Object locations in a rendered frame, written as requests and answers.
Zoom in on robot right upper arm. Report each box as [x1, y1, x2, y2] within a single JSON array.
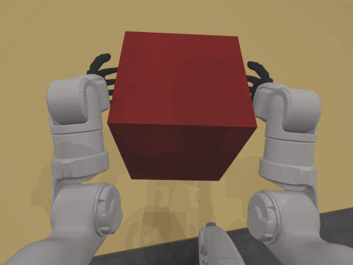
[[247, 190, 353, 265]]

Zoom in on robot right hand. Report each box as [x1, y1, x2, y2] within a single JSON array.
[[246, 61, 273, 103]]

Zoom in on robot left upper arm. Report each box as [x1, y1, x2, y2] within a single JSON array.
[[2, 183, 123, 265]]

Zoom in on right robot forearm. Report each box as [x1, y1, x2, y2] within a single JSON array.
[[253, 82, 322, 221]]

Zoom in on carton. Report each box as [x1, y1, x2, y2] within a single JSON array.
[[107, 31, 257, 181]]

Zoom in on robot left hand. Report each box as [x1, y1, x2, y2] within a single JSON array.
[[87, 54, 118, 104]]

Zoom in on right robot shin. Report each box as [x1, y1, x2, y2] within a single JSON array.
[[199, 222, 217, 265]]

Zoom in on robot right thigh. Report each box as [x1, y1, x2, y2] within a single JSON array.
[[198, 226, 245, 265]]

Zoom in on left robot forearm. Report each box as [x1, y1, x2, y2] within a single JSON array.
[[46, 74, 110, 226]]

